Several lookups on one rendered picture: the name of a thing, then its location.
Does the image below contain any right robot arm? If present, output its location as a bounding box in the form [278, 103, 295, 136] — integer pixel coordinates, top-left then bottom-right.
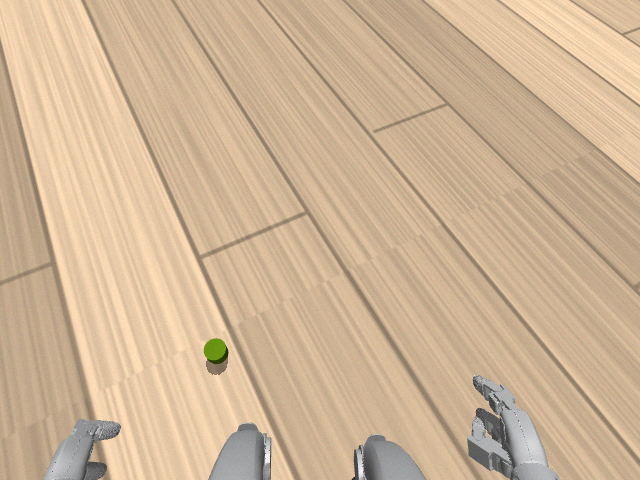
[510, 463, 561, 480]

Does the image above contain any tin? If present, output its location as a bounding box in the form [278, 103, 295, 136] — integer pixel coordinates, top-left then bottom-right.
[204, 338, 228, 364]

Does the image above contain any right robot hand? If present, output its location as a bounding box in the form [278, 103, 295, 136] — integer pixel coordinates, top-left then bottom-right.
[467, 375, 549, 479]

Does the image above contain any left robot hand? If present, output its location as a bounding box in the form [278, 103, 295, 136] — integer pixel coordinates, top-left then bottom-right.
[43, 419, 121, 480]

